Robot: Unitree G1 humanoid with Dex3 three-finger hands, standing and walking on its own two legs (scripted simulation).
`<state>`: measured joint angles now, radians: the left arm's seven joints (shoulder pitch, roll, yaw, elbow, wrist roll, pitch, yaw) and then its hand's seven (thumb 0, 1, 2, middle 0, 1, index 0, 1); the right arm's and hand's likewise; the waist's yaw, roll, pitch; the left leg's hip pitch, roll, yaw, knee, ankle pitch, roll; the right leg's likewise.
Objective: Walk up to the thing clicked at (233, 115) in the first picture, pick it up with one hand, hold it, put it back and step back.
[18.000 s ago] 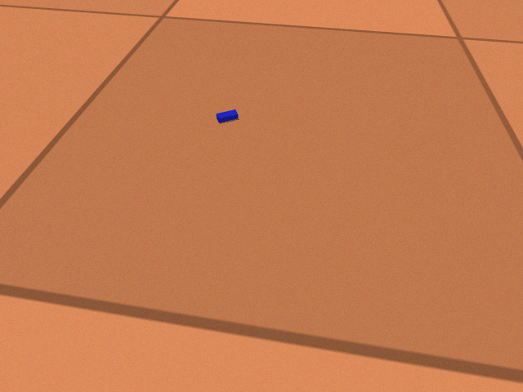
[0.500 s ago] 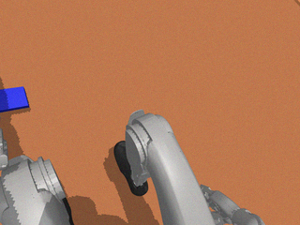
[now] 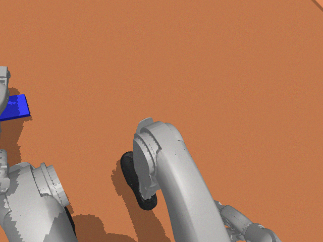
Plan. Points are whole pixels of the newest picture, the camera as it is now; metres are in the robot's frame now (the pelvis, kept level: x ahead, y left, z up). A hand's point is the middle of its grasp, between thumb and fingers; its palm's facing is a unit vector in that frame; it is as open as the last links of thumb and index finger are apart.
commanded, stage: close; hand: left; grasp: from above
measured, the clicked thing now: out of the picture +0.46 +0.22 -0.30
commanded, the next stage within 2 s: none
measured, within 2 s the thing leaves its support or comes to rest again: neither
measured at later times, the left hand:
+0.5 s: hand out of the picture +0.45 +0.23 -0.27, palm faces -0.48 -0.06 -0.88, open 13.3 cm
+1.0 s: hand out of the picture +0.46 +0.24 -0.28, palm faces -0.50 -0.09 -0.86, open 12.7 cm
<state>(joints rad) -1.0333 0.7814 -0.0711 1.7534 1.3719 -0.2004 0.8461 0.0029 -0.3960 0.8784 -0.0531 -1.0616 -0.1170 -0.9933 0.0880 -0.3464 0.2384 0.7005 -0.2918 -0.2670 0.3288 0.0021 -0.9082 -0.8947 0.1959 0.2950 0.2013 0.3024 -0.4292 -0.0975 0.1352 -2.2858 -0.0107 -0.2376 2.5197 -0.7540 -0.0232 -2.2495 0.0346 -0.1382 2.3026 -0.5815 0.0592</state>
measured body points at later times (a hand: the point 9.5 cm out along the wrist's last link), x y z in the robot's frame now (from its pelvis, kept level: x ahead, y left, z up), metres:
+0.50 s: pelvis +0.00 +0.00 +0.00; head +0.28 +0.11 +0.33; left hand +0.47 +0.23 -0.22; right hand +0.04 -0.24 -0.07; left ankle +0.06 +0.13 -0.28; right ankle +0.13 -0.12 -0.28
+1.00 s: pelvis +0.00 +0.00 +0.00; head +0.30 +0.11 +0.32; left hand +0.48 +0.24 -0.23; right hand +0.02 -0.25 -0.05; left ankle +0.06 +0.13 -0.28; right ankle +0.13 -0.12 -0.28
